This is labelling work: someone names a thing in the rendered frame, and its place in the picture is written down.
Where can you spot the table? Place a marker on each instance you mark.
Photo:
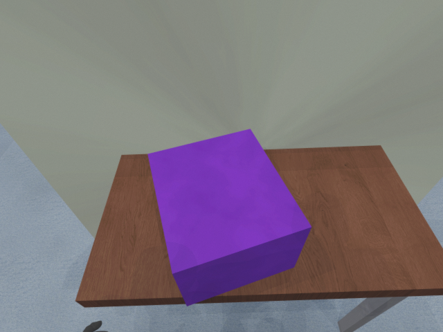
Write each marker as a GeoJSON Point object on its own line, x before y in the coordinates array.
{"type": "Point", "coordinates": [368, 238]}

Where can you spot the carton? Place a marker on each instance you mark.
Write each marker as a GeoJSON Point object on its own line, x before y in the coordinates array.
{"type": "Point", "coordinates": [228, 218]}

